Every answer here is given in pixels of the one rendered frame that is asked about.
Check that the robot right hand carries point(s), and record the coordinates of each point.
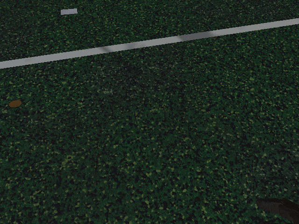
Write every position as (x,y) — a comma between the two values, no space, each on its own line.
(283,207)

